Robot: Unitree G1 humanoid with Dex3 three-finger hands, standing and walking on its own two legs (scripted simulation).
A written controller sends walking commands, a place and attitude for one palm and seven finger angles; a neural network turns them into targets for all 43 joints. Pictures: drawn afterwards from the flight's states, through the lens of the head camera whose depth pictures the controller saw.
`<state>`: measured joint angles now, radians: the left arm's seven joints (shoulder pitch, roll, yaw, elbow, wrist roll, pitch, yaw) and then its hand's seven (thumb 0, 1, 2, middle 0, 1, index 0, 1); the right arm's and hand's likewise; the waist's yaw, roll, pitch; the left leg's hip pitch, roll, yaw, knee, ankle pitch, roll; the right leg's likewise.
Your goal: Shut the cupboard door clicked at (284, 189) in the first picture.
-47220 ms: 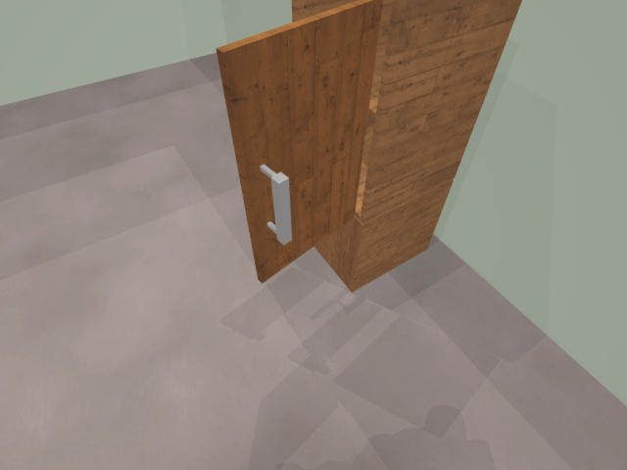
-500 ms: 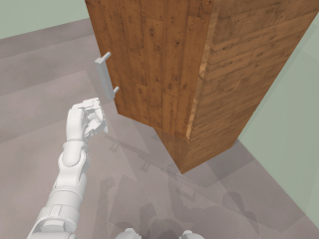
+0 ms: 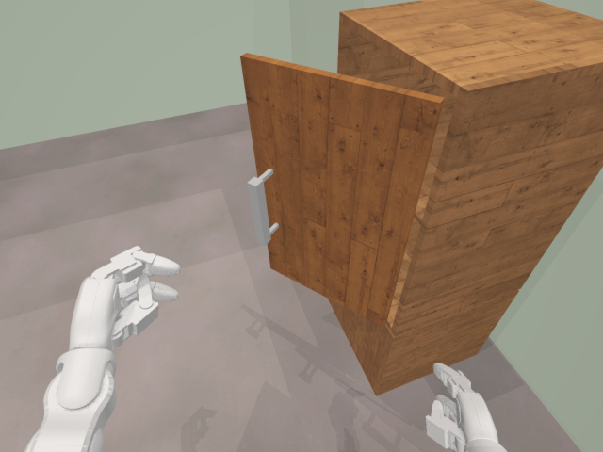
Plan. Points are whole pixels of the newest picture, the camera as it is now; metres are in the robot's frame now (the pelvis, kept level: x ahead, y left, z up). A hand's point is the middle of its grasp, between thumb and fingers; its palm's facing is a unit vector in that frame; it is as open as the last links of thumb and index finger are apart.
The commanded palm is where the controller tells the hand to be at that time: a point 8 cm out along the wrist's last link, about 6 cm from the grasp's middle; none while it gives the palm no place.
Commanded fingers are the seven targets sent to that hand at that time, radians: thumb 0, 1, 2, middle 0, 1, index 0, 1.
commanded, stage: draw the hand back to the body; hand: left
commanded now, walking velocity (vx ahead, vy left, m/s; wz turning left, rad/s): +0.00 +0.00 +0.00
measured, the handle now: (266, 207) +0.63 +0.15 -0.07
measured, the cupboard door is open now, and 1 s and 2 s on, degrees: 37 37 37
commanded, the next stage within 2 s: step back with the hand held close in 0.68 s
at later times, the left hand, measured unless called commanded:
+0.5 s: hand (59, 330) +0.18 +0.26 +0.16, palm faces +0.48 -0.77 -0.43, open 7.2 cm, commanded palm +0.14 +0.29 +0.18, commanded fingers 0.00 0.90 0.90 -0.20 -0.30 -0.20 -0.30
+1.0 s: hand (70, 322) +0.20 +0.26 +0.15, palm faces +0.41 -0.78 -0.48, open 7.4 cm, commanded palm +0.14 +0.30 +0.18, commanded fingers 0.00 0.90 0.90 -0.20 -0.30 -0.20 -0.30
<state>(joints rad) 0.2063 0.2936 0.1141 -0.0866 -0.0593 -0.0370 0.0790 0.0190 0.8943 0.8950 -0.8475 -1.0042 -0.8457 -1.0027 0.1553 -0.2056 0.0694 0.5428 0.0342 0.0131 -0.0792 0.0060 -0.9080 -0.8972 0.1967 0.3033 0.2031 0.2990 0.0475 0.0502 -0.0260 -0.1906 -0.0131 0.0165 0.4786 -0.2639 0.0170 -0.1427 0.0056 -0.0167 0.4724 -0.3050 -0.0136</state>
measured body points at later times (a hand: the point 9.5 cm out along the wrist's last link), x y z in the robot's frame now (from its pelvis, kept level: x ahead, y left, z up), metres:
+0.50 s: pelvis +0.00 -0.01 +0.00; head -0.02 -0.04 +0.45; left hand +0.15 +0.30 +0.18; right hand +0.19 -0.23 -0.09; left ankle +0.00 +0.11 -0.74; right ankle -0.03 -0.11 -0.74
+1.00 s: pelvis +0.00 +0.00 +0.00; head +0.00 -0.03 +0.45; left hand +0.17 +0.30 +0.18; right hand +0.18 -0.24 -0.09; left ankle +0.00 +0.11 -0.74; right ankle -0.03 -0.11 -0.74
